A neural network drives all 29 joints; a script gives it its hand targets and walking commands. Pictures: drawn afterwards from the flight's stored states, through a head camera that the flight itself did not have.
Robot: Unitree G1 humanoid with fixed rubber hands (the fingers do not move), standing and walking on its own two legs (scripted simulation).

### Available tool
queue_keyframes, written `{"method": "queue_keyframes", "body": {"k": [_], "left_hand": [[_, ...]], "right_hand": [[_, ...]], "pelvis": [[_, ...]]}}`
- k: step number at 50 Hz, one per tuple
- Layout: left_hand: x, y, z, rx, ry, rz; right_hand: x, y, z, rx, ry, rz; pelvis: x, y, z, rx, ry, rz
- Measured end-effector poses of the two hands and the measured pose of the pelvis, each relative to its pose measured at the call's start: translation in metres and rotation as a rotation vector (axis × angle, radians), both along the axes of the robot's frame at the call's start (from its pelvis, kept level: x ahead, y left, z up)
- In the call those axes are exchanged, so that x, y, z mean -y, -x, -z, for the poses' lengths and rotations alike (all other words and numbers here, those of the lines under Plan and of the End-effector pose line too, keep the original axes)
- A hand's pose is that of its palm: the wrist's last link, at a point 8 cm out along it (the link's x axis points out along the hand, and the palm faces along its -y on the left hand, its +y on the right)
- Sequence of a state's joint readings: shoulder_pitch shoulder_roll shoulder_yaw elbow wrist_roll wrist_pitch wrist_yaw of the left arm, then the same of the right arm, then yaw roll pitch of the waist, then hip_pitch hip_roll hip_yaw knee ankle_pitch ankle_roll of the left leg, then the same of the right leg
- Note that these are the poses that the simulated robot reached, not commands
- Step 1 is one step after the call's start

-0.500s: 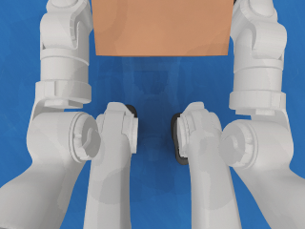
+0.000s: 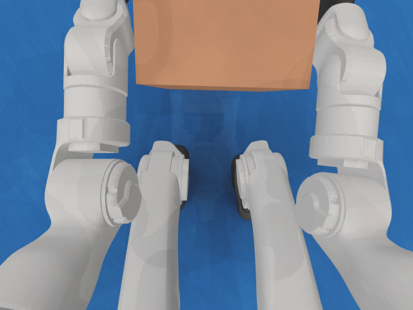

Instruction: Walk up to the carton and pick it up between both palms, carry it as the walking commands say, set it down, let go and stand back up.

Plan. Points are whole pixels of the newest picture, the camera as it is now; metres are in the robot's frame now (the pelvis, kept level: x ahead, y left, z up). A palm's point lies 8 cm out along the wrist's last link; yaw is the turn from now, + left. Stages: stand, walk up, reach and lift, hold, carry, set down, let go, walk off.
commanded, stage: reach and lift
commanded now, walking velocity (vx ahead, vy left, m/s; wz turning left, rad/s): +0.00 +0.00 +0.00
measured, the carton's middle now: (219, 18) +0.54 -0.01 -0.14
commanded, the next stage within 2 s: none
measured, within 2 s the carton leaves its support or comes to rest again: neither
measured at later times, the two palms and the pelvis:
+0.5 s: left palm out of the picture +0.53 +0.14 -0.02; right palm out of the picture +0.52 -0.15 -0.01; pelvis +0.00 -0.01 +0.06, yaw +1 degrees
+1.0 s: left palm out of the picture +0.50 +0.14 +0.05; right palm out of the picture +0.49 -0.15 +0.06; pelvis +0.01 +0.00 +0.11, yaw +1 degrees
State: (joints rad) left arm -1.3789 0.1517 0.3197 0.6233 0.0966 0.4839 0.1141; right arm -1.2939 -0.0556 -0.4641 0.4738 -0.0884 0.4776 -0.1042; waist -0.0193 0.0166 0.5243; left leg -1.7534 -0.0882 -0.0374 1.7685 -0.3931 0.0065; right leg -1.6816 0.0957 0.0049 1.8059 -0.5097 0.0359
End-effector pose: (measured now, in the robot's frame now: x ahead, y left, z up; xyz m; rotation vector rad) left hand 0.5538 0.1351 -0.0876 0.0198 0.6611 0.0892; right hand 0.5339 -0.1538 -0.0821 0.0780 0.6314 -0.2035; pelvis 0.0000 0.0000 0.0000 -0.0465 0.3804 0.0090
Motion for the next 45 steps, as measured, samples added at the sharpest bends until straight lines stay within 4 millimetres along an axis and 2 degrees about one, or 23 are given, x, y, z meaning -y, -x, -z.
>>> {"method": "queue_keyframes", "body": {"k": [15,24,45], "left_hand": [[0.004,0.016,-0.037,0.001,-0.003,-0.010],[-0.001,0.023,-0.068,0.002,-0.006,-0.022],[-0.001,0.045,-0.124,-0.002,-0.022,0.013]], "right_hand": [[0.004,0.009,-0.042,0.002,0.004,-0.019],[0.000,0.014,-0.070,0.002,0.010,-0.033],[-0.001,0.040,-0.129,-0.003,0.026,-0.025]], "pelvis": [[0.007,-0.002,-0.032,0.044,-0.011,0.000],[0.011,-0.004,-0.053,0.086,-0.014,-0.010],[0.003,-0.006,-0.100,0.169,-0.002,-0.018]]}}
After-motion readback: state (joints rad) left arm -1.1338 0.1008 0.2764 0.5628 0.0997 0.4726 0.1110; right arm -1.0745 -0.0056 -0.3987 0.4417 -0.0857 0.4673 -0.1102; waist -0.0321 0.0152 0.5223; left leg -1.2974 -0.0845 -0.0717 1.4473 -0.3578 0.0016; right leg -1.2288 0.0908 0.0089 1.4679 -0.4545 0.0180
